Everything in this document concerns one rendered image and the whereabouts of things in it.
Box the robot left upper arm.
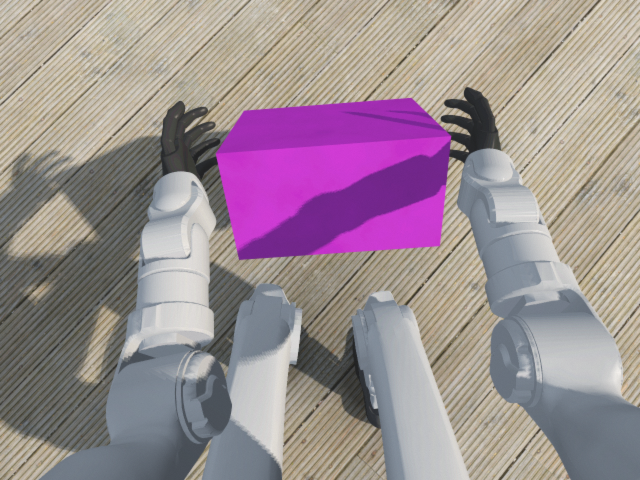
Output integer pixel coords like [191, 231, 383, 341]
[39, 350, 232, 480]

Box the carton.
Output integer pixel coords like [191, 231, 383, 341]
[216, 98, 451, 260]

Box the robot right forearm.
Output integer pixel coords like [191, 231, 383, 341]
[457, 149, 623, 388]

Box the robot right hand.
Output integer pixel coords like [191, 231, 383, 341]
[441, 87, 501, 163]

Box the robot right shin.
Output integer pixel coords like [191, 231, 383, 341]
[363, 291, 421, 409]

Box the robot right thigh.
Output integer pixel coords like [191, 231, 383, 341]
[351, 300, 470, 480]

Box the robot right upper arm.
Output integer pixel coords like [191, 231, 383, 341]
[489, 312, 640, 480]

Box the robot left forearm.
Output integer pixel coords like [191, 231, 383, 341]
[106, 171, 216, 435]

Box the robot left hand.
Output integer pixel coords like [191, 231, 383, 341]
[160, 101, 220, 182]

